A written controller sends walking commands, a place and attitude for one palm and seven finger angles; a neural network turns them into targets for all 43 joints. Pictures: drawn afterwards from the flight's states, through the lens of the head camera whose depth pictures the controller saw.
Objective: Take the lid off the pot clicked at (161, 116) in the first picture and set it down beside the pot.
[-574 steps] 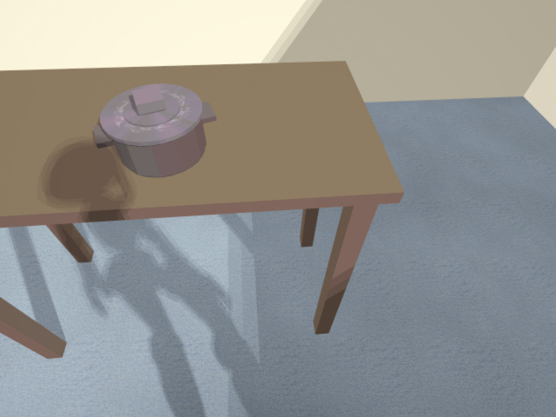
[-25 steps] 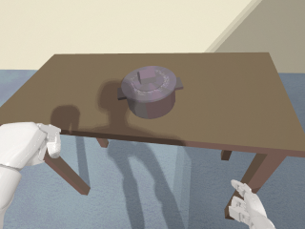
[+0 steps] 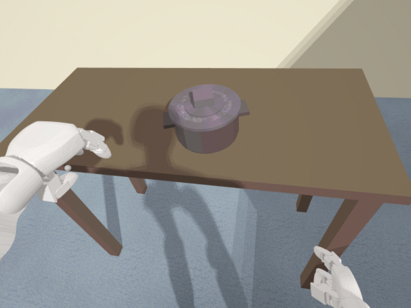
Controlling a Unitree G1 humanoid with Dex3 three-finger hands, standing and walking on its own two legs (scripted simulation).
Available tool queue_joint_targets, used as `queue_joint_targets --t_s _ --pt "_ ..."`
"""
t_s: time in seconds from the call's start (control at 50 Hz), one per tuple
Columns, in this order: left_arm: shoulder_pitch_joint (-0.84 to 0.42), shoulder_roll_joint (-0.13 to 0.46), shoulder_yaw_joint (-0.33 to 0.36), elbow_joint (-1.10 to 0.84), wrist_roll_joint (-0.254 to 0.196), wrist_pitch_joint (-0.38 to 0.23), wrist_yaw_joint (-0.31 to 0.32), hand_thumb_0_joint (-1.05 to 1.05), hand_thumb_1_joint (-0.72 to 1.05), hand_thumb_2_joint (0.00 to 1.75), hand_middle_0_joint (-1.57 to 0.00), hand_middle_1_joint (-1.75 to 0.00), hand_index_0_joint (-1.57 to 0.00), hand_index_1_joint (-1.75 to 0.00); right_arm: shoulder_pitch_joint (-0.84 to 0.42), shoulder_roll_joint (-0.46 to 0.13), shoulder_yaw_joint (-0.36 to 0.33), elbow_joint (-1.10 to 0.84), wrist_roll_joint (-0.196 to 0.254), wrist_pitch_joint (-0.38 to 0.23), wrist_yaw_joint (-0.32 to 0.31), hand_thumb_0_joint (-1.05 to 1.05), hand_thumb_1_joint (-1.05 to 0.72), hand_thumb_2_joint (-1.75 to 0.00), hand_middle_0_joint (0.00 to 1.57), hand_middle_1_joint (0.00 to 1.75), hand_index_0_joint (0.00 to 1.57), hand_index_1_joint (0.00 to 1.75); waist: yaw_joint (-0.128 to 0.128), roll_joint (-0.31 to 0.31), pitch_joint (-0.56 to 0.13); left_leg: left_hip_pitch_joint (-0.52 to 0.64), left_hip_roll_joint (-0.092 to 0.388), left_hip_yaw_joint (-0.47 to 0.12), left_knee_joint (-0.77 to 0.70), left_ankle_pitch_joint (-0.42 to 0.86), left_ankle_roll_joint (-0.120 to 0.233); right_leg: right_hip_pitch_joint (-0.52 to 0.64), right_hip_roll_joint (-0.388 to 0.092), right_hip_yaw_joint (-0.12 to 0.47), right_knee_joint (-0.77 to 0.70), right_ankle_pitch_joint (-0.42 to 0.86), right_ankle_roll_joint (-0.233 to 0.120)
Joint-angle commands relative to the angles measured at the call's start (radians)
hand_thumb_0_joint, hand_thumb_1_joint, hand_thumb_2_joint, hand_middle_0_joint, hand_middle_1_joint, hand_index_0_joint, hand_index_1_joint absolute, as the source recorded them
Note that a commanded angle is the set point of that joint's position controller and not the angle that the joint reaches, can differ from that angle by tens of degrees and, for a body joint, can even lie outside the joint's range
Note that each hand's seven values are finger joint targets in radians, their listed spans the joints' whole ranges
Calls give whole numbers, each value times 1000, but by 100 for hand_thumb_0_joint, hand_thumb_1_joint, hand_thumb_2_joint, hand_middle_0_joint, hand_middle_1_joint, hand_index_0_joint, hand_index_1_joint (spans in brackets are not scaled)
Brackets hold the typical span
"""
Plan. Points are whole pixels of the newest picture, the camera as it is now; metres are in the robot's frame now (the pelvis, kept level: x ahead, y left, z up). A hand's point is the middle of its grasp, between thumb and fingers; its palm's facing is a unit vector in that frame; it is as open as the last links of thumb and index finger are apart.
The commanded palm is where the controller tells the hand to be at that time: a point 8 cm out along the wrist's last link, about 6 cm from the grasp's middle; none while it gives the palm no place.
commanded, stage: reach forward and open the fingers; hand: left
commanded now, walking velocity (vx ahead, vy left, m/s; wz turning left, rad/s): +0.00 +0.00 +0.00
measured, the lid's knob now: (203, 97) +0.53 +0.07 +0.14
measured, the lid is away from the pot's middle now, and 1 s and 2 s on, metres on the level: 0.00 0.00 0.00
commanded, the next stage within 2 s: move the open hand above the knob in 0.26 s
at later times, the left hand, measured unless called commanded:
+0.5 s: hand (90, 149) +0.31 +0.23 +0.19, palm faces -0.11 +0.04 -0.99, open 10.1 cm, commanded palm +0.30 +0.22 +0.27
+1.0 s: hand (127, 109) +0.39 +0.18 +0.21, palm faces -0.11 -0.03 -0.99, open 10.1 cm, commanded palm +0.36 +0.17 +0.27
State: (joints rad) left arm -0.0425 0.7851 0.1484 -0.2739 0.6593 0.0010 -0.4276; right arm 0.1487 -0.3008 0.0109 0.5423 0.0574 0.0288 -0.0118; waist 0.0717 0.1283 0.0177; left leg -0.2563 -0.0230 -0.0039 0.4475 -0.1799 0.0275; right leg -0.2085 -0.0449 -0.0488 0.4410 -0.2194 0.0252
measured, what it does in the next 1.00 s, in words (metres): stands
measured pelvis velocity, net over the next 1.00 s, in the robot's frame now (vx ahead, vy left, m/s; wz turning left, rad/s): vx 0.01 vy -0.01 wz -0.02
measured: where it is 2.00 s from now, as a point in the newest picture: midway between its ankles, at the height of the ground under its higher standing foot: outside the picture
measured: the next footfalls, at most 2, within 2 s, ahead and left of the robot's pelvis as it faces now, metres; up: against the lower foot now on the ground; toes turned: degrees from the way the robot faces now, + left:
none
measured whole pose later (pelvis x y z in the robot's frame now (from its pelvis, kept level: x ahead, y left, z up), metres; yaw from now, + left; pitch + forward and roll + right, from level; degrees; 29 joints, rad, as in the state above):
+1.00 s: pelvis +0.01 -0.01 +0.00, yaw -1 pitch +1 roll +1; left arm -0.60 0.63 -0.11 0.14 0.79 0.23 -0.49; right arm 0.15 -0.31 0.01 0.56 0.08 0.09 0.03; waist 0.03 0.13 -0.02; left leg -0.26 -0.02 0.01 0.44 -0.19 0.01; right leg -0.25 -0.05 -0.03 0.50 -0.26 0.01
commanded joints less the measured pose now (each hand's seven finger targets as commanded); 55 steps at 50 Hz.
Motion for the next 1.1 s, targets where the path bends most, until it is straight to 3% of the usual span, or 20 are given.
queue_joint_targets --t_s 0.0,0.06,0.12,0.2,0.26,0.3,0.36,0.42,0.46,0.5,0.56,0.6,0.64,0.68,0.74,0.8,0.92,0.96,1.0,1.08 --pt "-239 228 171 -59 9 36 41 0 -37 162 -86 -8 -86 -8 -163 -101 -38 -185 8 -62 12 0 -90 -90 20 30 20 30 -6 -57 -204 131 -25 -12 -39 112 11 -2 65 -15 -61 81 -28" --pt "-348 201 95 -116 15 41 26 0 -37 160 -85 -8 -85 -8 -177 -93 -34 -191 7 -60 11 0 -90 -90 20 30 20 30 -7 -56 -209 114 -19 -17 -78 43 10 -1 55 -19 -70 12 -20" --pt "-474 292 135 -195 60 33 30 0 -37 159 -85 -8 -85 -8 -177 -86 -27 -184 -3 -73 8 0 -90 -90 20 30 20 30 0 8 -318 163 -18 -35 -77 87 12 39 56 -10 -48 28 -32" --pt "-485 362 233 12 75 59 46 0 -36 158 -85 -8 -85 -8 -149 -107 -30 -155 3 -63 6 0 -90 -90 20 30 20 30 -5 -26 -218 120 -15 -39 -66 86 7 4 71 -14 -48 28 -45" --pt "-508 221 101 86 48 79 19 0 -36 157 -85 -8 -85 -8 -158 -97 -29 -161 10 -50 15 0 -90 -90 20 30 20 30 -7 -69 -178 86 -12 -32 -91 34 2 -23 60 -29 -51 -2 -35" --pt "-407 124 37 38 32 82 0 0 -36 158 -85 -8 -85 -8 -170 -91 -34 -195 18 -63 28 0 -90 -90 20 30 20 30 -12 -67 -237 141 -20 -24 -52 89 10 -23 68 -17 -38 56 -40" --pt "-506 98 -45 -61 52 82 -21 0 -36 158 -85 -8 -85 -8 -195 -84 -26 -200 14 -52 30 0 -90 -90 20 30 20 30 -19 -94 -235 122 -15 -24 -78 25 12 -23 57 -24 -46 10 -28" --pt "-750 251 35 -22 107 86 1 0 -36 158 -85 -8 -85 -8 -179 -93 -15 -168 8 -54 8 0 -90 -90 20 30 20 30 -34 -66 -248 122 -15 -36 -95 -24 12 -23 64 -17 -48 -44 -36" --pt "-871 285 52 54 121 89 15 0 -36 158 -85 -8 -85 -8 -165 -96 -18 -142 8 -56 -7 0 -90 -90 20 30 20 30 -37 -48 -223 119 -13 -52 -105 -50 8 -32 64 -18 -44 -66 -40" --pt "-891 308 85 51 122 91 30 0 -36 158 -85 -8 -85 -8 -153 -97 -24 -141 7 -70 -3 0 -90 -90 20 30 20 30 -28 28 -298 169 -24 -59 -67 38 9 -9 68 -6 -23 -7 -58" --pt "-772 168 -10 101 107 122 7 0 -36 158 -85 -8 -85 -8 -160 -81 -26 -144 5 -54 20 0 -90 -90 20 30 20 30 -10 -37 -347 169 -24 -35 -59 149 6 38 51 -7 -14 100 -54" --pt "-632 21 -97 142 87 140 -11 0 -36 158 -85 -8 -85 -8 -157 -82 -31 -164 15 -45 46 0 -90 -90 20 30 20 30 -27 -74 -315 171 -25 -23 -29 180 7 3 60 -13 -9 137 -56" --pt "-665 -23 -167 158 106 161 -32 0 -36 158 -85 -8 -85 -8 -170 -88 -28 -164 21 -18 55 0 -90 -90 20 30 20 30 -33 -158 -230 111 -19 -1 -60 92 7 -22 54 -25 -31 80 -45" --pt "-757 33 -147 108 126 162 -22 0 -36 158 -85 -8 -85 -8 -194 -93 -22 -176 20 -12 50 0 -90 -90 20 30 20 30 -37 -138 -224 98 -23 6 -62 55 13 -27 52 -18 -28 45 -45" --pt "-943 240 2 94 165 162 -3 0 -36 158 -85 -8 -85 -8 -177 -95 -18 -161 10 -15 30 0 -90 -90 20 30 20 30 -27 -114 -320 126 -28 -3 -54 107 19 40 49 0 -13 84 -52" --pt "-999 301 69 129 148 164 14 0 -36 158 -85 -8 -85 -8 -154 -95 -19 -149 5 -26 22 0 -90 -90 20 30 20 30 -25 -66 -390 156 -38 -15 -21 198 22 86 51 15 7 189 -57" --pt "-779 -60 -218 323 121 214 -53 0 -36 158 -85 -8 -85 -8 -156 -87 -23 -159 24 7 52 0 -90 -90 20 30 20 30 -46 -189 -278 98 -41 34 -31 149 19 27 41 -6 -14 198 -40" --pt "-850 -77 -258 242 126 214 -64 0 -36 158 -85 -8 -85 -8 -184 -90 -25 -178 32 15 54 0 -90 -90 20 30 20 30 -62 -193 -260 104 -40 37 -28 115 25 0 42 -6 -18 169 -35" --pt "-963 -5 -215 154 128 196 -48 0 -36 158 -85 -8 -85 -8 -181 -95 -30 -183 34 5 46 0 -90 -90 20 30 20 30 -77 -158 -320 155 -44 22 -4 125 34 9 47 3 -8 174 -42" --pt "-1255 290 -8 256 194 203 -20 0 -36 158 -85 -8 -85 -8 -128 -91 -18 -120 10 -14 6 0 -90 -90 20 30 20 30 -53 -117 -396 153 -50 -3 -30 184 35 107 47 27 7 245 -43"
